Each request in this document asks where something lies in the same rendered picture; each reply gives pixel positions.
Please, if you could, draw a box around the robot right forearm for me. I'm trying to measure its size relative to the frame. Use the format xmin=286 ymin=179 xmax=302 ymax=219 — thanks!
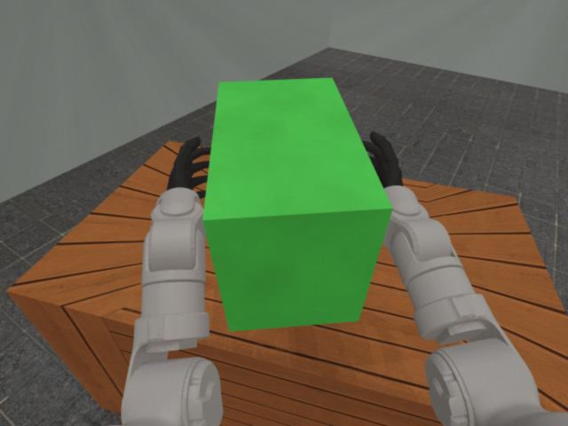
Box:
xmin=383 ymin=185 xmax=540 ymax=403

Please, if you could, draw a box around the right robot hand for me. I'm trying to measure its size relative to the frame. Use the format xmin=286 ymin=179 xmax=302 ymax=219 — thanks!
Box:
xmin=361 ymin=131 xmax=403 ymax=188

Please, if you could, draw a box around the right robot upper arm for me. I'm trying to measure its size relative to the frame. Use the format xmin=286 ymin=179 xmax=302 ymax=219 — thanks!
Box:
xmin=425 ymin=337 xmax=568 ymax=426

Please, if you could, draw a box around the pedestal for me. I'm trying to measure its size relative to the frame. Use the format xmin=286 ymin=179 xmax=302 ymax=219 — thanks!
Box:
xmin=6 ymin=141 xmax=568 ymax=426

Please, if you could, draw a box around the left robot upper arm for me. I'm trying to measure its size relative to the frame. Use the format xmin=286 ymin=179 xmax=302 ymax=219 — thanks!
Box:
xmin=108 ymin=357 xmax=223 ymax=426

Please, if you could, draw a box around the carton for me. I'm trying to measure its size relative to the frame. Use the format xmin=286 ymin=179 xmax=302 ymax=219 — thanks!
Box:
xmin=202 ymin=78 xmax=393 ymax=332

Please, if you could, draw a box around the left robot hand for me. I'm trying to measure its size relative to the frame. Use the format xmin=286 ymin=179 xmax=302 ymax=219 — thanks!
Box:
xmin=167 ymin=137 xmax=211 ymax=199

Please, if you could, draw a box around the robot left forearm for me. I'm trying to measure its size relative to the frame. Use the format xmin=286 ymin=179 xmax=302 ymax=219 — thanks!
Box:
xmin=121 ymin=187 xmax=209 ymax=417

